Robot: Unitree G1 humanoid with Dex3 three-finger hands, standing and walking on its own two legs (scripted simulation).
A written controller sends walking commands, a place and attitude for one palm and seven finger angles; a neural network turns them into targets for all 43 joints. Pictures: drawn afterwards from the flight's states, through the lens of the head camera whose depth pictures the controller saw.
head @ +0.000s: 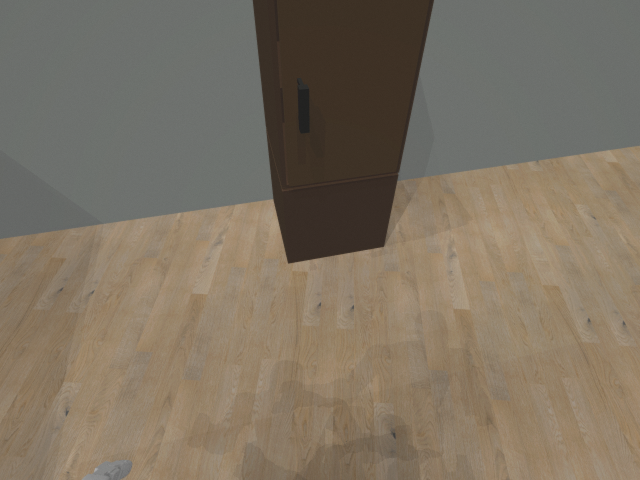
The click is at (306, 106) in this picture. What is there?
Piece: cupboard door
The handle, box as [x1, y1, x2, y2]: [297, 78, 309, 133]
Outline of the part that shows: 297,78 299,129 301,133 309,132 308,87 306,84 304,85 302,83 300,78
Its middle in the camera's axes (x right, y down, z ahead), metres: -0.05 -0.35 +1.03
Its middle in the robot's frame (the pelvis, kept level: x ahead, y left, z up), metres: +1.01 +0.11 -0.05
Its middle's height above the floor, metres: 0.72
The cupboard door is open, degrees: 0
